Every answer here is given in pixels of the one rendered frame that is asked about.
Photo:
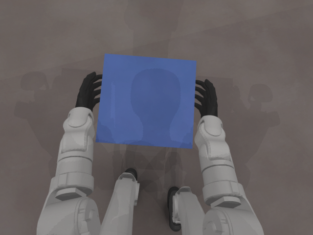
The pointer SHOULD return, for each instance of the robot left upper arm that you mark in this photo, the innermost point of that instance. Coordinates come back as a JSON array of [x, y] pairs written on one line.
[[78, 216]]

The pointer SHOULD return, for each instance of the right robot forearm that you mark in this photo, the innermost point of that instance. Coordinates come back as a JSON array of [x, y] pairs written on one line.
[[221, 187]]

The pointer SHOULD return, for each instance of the robot left hand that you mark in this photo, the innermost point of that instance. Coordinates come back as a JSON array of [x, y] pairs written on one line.
[[86, 96]]

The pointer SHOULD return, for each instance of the robot right hand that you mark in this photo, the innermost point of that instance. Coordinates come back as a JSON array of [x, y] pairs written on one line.
[[209, 102]]

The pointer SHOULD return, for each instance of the carton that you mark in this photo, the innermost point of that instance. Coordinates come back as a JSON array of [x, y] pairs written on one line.
[[147, 101]]

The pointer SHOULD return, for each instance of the robot right upper arm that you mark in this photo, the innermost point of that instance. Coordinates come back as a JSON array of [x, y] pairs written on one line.
[[229, 221]]

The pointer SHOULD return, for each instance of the left robot forearm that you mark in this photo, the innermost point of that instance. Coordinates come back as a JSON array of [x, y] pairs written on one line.
[[73, 177]]

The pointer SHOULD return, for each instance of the left robot thigh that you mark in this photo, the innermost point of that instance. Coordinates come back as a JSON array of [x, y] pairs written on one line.
[[118, 219]]

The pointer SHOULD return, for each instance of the right robot shin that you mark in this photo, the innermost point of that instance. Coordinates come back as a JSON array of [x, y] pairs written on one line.
[[182, 189]]

